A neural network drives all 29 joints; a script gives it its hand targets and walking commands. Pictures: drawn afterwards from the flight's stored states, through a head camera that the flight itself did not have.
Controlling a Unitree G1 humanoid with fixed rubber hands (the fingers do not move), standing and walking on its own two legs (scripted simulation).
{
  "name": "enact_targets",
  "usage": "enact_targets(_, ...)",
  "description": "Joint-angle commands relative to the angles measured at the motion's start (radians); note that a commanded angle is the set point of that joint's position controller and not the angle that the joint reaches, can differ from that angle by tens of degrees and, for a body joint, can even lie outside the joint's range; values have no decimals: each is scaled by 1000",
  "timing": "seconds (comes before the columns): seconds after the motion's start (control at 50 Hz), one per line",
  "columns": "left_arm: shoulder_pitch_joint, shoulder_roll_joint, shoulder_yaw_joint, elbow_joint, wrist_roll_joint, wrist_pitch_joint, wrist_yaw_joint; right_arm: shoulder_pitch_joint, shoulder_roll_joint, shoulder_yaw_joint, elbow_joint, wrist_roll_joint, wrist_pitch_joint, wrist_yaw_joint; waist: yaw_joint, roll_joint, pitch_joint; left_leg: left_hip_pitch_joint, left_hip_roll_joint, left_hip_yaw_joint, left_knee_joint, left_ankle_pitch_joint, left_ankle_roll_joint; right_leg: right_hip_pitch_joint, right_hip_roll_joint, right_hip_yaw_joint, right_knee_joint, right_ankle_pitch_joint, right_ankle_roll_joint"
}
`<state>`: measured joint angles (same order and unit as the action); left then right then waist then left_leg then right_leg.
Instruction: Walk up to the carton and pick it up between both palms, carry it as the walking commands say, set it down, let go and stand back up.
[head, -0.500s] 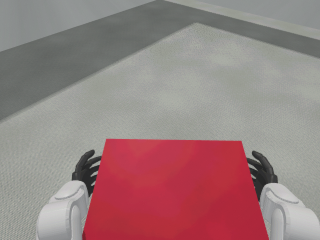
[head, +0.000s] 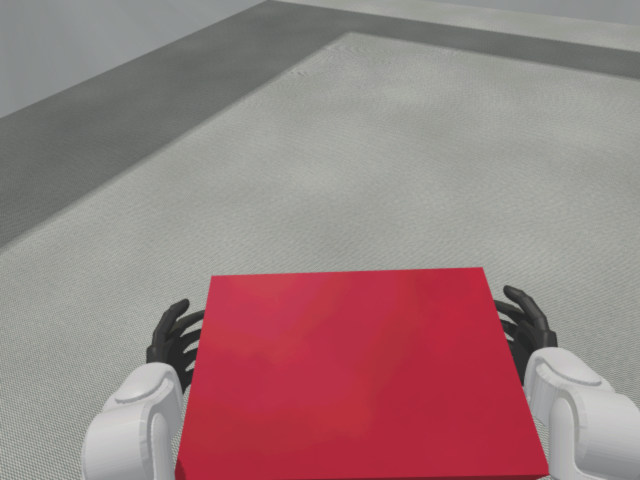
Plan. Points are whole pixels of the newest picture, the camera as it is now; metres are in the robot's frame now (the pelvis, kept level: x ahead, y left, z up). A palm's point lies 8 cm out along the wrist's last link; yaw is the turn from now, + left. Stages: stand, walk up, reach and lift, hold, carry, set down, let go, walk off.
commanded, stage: carry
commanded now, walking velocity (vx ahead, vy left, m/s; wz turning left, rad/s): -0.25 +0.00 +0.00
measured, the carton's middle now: (348, 398) +0.24 -0.01 +0.00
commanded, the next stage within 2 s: none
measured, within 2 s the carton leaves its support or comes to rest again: neither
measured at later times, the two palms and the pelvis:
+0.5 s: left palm out of the picture +0.07 +0.16 +0.08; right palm out of the picture +0.06 -0.23 +0.07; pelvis -0.18 -0.02 +0.00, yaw +0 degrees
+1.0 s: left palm out of the picture -0.04 +0.19 +0.08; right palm out of the picture -0.03 -0.20 +0.08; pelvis -0.27 -0.02 +0.00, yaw +1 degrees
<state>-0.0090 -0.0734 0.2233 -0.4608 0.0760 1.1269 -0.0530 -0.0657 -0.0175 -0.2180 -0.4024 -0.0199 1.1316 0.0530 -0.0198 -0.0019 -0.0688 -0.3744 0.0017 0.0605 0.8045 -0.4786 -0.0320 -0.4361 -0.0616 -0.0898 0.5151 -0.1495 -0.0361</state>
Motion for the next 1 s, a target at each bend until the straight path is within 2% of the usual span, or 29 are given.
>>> enact_targets(0.0,-381,-679,-805,-106,-334,20,-154,-357,805,826,-127,332,17,153,29,-197,-268,21,-16,33,-283,83,24,316,-229,259,-154,272,-96)
enact_targets(0.02,-385,-680,-810,-107,-335,19,-153,-356,807,825,-125,330,16,154,25,-162,-289,113,8,38,-425,194,26,283,-210,226,-135,239,-59)
enact_targets(0.04,-404,-682,-815,-113,-338,18,-152,-366,807,826,-130,327,14,156,28,-100,-295,211,74,-42,-493,208,32,194,-172,196,-84,135,-13)
enact_targets(0.06,-413,-678,-817,-111,-340,17,-152,-366,799,825,-134,319,13,158,31,32,-288,287,210,-190,-533,232,54,65,-111,152,2,-26,31)
enact_targets(0.08,-457,-679,-843,-166,-362,16,-157,-318,791,787,-103,294,-1,158,11,306,-214,221,388,-339,-515,477,167,-93,-6,6,115,-239,81)
enact_targets(0.1,-478,-705,-861,-167,-373,13,-163,-350,814,800,-155,305,-3,163,8,271,-172,176,439,-327,-489,719,217,-137,14,11,386,-402,77)
enact_targets(0.12,-474,-724,-864,-137,-380,12,-173,-351,814,795,-157,301,-1,165,10,181,-168,145,428,-291,-454,832,238,-140,38,75,558,-408,69)
enact_targets(0.14,-472,-739,-864,-117,-393,7,-178,-361,805,793,-174,296,-3,164,15,116,-169,126,377,-209,-421,833,208,-132,45,107,649,-352,64)
enact_targets(0.18,-485,-726,-868,-120,-404,2,-172,-360,771,780,-186,296,-5,161,19,151,-181,140,299,-111,-388,788,163,-147,65,88,713,-281,75)
enact_targets(0.22,-488,-699,-866,-124,-401,6,-163,-348,743,768,-178,287,-1,158,18,188,-186,144,269,-112,-396,691,144,-127,75,52,622,-292,88)
enact_targets(0.26,-483,-686,-865,-126,-399,14,-154,-335,730,761,-169,281,7,157,14,227,-206,175,287,-164,-419,658,141,-93,84,21,484,-330,92)
enact_targets(0.32,-453,-687,-846,-90,-386,26,-150,-315,727,758,-148,268,17,157,3,260,-260,206,298,-224,-455,535,139,12,95,-6,235,-372,76)
enact_targets(0.36,-428,-697,-830,-58,-376,28,-154,-310,734,767,-138,264,22,159,8,254,-278,207,287,-230,-449,493,122,104,99,-31,13,-303,58)
enact_targets(0.38,-418,-700,-820,-43,-371,28,-156,-312,736,774,-133,266,23,161,14,218,-286,178,269,-207,-429,463,90,195,76,-42,-147,-194,54)
enact_targets(0.4,-415,-704,-813,-32,-369,27,-158,-320,743,783,-127,269,21,162,12,149,-279,95,237,-185,-386,396,51,294,9,18,-235,-157,48)
enact_targets(0.42,-417,-710,-804,-27,-365,27,-162,-334,751,788,-119,274,18,162,9,20,-263,-45,186,-146,-309,297,10,389,-119,165,-260,-135,44)
enact_targets(0.44,-389,-693,-783,-2,-344,21,-166,-387,742,811,-150,283,16,162,25,-222,-210,-216,81,-3,-215,102,-46,372,-327,340,-236,54,-58)
enact_targets(0.46,-418,-723,-797,-33,-353,12,-165,-420,773,819,-151,307,12,168,26,-225,-162,-192,93,17,-42,-22,-45,237,-349,308,-218,206,-109)
enact_targets(0.5,-446,-727,-791,-77,-350,7,-162,-467,816,843,-147,345,6,182,24,-125,-128,-156,74,-21,132,47,-39,158,-271,211,-225,83,-111)
enact_targets(0.52,-450,-718,-786,-78,-342,4,-160,-488,824,857,-150,359,3,183,21,-129,-111,-160,73,-26,157,94,-38,140,-231,174,-237,-3,-94)
enact_targets(0.56,-443,-694,-774,-86,-324,6,-151,-497,817,862,-154,369,3,177,16,-171,-118,-158,60,-14,120,104,-35,175,-189,143,-214,0,-74)
enact_targets(0.64,-411,-676,-769,-72,-315,21,-148,-445,795,845,-136,355,16,160,24,-183,-162,-79,33,19,-82,55,-20,238,-185,183,-176,66,-92)
enact_targets(0.68,-404,-676,-775,-61,-318,28,-149,-420,796,835,-117,346,24,157,22,-173,-183,-10,27,37,-265,140,-12,263,-182,198,-157,99,-89)
enact_targets(0.72,-415,-674,-779,-56,-323,33,-149,-418,798,825,-110,336,30,155,18,-129,-246,161,67,23,-428,263,-1,234,-159,183,-112,115,-42)
enact_targets(0.74,-423,-674,-786,-52,-328,33,-149,-418,794,821,-110,330,32,158,22,-58,-265,237,143,-66,-466,277,8,177,-132,164,-54,82,-11)
enact_targets(0.76,-453,-679,-803,-81,-346,37,-153,-399,782,794,-89,312,24,155,20,99,-254,220,217,-141,-409,435,49,119,-63,96,-37,76,29)
enact_targets(0.78,-482,-689,-808,-98,-353,39,-156,-397,783,778,-86,307,25,154,19,127,-250,172,230,-137,-419,452,65,146,-47,68,-13,-21,32)
enact_targets(0.86,-521,-703,-826,-74,-384,42,-171,-410,781,761,-102,281,25,141,20,55,-185,33,166,-81,-420,147,59,151,-53,105,-76,-112,4)
enact_targets(0.98,-512,-698,-808,-55,-377,47,-170,-418,771,772,-109,284,34,141,15,11,-157,13,134,-90,-405,84,59,97,-72,134,-136,-247,9)
